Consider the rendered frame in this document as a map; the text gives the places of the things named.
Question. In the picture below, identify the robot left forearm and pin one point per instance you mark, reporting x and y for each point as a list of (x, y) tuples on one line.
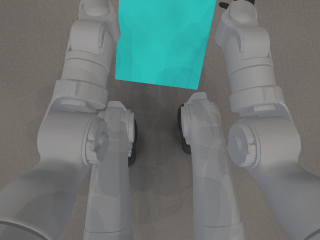
[(87, 61)]

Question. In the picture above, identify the left robot shin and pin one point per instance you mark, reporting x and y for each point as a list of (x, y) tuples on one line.
[(117, 104)]

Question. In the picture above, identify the robot shin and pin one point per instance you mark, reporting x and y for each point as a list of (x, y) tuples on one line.
[(202, 95), (117, 104)]

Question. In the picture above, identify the right robot shin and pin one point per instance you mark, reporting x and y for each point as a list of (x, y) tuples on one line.
[(202, 95)]

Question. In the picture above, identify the right robot upper arm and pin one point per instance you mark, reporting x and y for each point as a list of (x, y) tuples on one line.
[(269, 148)]

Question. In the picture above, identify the carton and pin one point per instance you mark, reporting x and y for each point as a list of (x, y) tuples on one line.
[(163, 42)]

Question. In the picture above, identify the robot right forearm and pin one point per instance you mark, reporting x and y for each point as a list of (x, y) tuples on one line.
[(249, 64)]

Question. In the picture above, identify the left robot upper arm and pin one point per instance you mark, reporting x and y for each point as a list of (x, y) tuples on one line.
[(37, 205)]

